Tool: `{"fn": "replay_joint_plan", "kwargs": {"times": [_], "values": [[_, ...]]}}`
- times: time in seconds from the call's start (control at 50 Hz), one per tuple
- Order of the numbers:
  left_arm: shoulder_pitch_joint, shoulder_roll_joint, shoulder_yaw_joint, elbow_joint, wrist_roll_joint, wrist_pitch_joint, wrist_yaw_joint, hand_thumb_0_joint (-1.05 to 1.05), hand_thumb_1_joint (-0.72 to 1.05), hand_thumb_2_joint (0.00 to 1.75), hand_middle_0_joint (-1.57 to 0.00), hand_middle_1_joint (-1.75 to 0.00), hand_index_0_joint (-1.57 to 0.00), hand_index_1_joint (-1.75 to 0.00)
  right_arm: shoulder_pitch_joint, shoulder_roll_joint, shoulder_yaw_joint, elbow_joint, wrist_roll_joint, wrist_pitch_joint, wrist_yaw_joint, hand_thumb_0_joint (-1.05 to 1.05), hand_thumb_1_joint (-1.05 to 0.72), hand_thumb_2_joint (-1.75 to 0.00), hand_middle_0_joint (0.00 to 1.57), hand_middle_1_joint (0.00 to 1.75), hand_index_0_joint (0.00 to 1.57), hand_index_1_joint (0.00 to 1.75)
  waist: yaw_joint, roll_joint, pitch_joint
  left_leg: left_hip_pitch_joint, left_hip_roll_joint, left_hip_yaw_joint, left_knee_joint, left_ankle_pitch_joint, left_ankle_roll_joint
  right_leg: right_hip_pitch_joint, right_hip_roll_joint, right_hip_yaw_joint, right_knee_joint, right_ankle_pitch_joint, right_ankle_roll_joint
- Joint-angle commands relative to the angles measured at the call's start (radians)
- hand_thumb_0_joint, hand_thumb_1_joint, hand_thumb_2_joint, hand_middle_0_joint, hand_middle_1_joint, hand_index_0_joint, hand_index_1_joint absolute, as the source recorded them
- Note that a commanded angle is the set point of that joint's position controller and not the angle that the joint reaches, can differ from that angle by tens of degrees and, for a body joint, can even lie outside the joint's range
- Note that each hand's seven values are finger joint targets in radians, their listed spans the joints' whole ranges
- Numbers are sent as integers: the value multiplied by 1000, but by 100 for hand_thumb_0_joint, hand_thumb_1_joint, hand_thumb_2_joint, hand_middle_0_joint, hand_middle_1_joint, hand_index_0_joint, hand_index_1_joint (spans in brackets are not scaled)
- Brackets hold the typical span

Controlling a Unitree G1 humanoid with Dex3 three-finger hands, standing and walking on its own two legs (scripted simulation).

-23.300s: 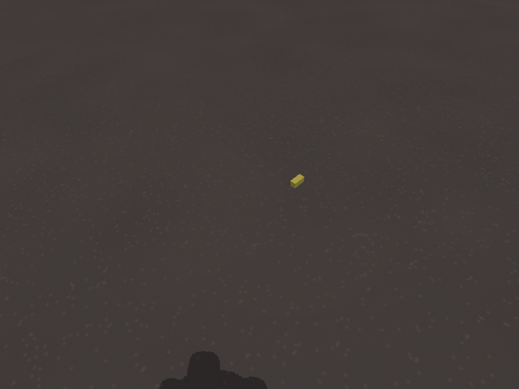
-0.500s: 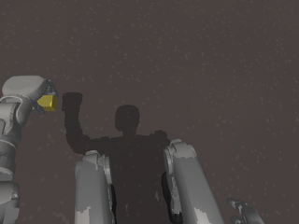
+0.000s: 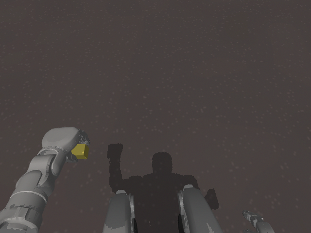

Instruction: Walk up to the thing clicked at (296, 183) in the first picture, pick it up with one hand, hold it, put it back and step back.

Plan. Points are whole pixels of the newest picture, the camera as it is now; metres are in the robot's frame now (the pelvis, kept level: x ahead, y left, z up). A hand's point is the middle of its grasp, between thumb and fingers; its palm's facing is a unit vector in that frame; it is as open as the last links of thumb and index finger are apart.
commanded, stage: lift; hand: left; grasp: from above
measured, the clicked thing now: (73, 151) +0.39 +0.24 -0.10
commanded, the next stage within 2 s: hold in 0.58 s
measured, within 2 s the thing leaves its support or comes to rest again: neither
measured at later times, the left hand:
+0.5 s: hand (54, 136) +0.37 +0.23 +0.04, palm faces -0.46 -0.04 -0.89, open 6.4 cm
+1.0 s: hand (44, 121) +0.38 +0.23 +0.09, palm faces -0.48 -0.02 -0.88, open 6.4 cm
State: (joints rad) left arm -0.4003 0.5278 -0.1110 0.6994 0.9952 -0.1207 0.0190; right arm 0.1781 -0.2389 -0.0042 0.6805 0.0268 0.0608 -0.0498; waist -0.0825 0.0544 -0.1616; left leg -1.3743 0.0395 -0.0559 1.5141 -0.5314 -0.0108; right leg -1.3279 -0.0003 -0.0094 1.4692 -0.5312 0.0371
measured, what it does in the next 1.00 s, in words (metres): rises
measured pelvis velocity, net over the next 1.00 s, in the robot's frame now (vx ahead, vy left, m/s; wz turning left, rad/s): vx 0.08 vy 0.00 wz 0.00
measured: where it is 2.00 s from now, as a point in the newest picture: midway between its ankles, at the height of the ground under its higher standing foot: outside the picture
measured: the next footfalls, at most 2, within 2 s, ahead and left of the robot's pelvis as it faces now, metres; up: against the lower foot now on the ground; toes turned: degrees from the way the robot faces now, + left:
none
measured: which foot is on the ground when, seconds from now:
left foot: down 0.00-1.00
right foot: down 0.00-1.00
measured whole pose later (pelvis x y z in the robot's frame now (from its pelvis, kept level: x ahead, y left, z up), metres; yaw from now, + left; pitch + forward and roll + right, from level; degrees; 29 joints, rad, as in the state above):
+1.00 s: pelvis +0.08 +0.00 +0.15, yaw +0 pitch +8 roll -1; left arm -0.28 0.44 -0.18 0.71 1.03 -0.10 0.00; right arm 0.23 -0.24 -0.05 0.71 0.04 0.06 -0.06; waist -0.03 0.04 -0.09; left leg -0.54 0.04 0.01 0.76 -0.36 -0.01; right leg -0.52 -0.01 0.03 0.73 -0.35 0.04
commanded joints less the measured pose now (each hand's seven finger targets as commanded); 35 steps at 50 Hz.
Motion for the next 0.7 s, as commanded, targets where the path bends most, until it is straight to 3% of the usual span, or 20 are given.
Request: {"fn": "replay_joint_plan", "kwargs": {"times": [0.0,0.04,0.06,0.16,0.18,0.22,0.36,0.48,0.54,0.66,0.68], "values": [[-262,218,94,-124,-6,-2,63,0,93,9,-115,-26,-124,-16,33,-150,-60,-76,7,-57,-23,0,-90,-90,20,30,20,30,-10,11,-325,368,-38,13,-344,-68,34,303,33,11,-359,-54,-52],[-264,182,66,-114,3,-5,72,0,91,6,-112,-25,-122,-15,40,-144,-60,-73,10,-68,-23,0,-90,-90,20,30,20,30,-14,15,-298,400,-41,21,-379,-51,32,334,32,17,-399,-44,-53],[-275,198,78,-129,8,-7,78,0,91,4,-111,-26,-122,-15,46,-150,-66,-72,11,-71,-24,0,-90,-90,20,30,20,30,-4,22,-316,438,-40,22,-400,-42,31,358,33,21,-420,-37,-54],[-264,167,62,-98,24,-5,101,0,87,3,-109,-25,-119,-15,52,-152,-70,-62,13,-86,-24,0,-90,-90,20,30,20,30,4,35,-291,569,-32,6,-511,-3,21,433,36,4,-483,36,-49],[-295,143,38,-105,31,-4,106,0,86,4,-110,-24,-119,-15,62,-151,-68,-56,14,-88,-23,0,-90,-90,20,30,20,30,-5,39,-281,589,-36,12,-524,16,20,442,37,4,-500,54,-50],[-275,154,52,-95,26,0,117,0,85,6,-109,-25,-118,-16,67,-152,-73,-53,14,-93,-22,0,-90,-90,20,30,20,30,8,39,-275,628,-36,20,-558,30,19,488,36,5,-537,63,-48],[-255,134,37,-70,38,25,135,0,86,7,-109,-27,-119,-17,85,-148,-80,-41,15,-94,-17,0,-90,-90,20,30,20,30,21,21,-273,766,-38,34,-636,228,13,629,36,6,-620,240,-46],[-213,106,18,-56,19,39,113,0,91,6,-110,-29,-122,-17,83,-146,-84,-47,17,-85,-14,0,-90,-90,20,30,20,30,28,-7,-233,838,-40,39,-710,293,13,717,35,7,-694,291,-44],[-237,121,21,-98,22,37,94,0,89,5,-109,-29,-121,-18,82,-146,-90,-51,17,-78,-16,0,-90,-90,20,30,20,30,31,8,-265,909,-41,42,-730,378,10,770,35,9,-715,363,-43],[-212,120,28,-99,18,25,69,0,90,6,-109,-31,-122,-18,82,-145,-90,-52,16,-63,-19,0,-90,-90,20,30,20,30,33,-4,-243,957,-40,51,-766,464,12,825,35,11,-754,437,-42],[-209,123,29,-113,17,22,66,0,89,5,-108,-29,-120,-17,76,-146,-91,-58,18,-60,-18,0,-90,-90,20,30,20,30,45,-11,-245,968,-44,56,-771,478,13,848,33,12,-765,456,-40]]}}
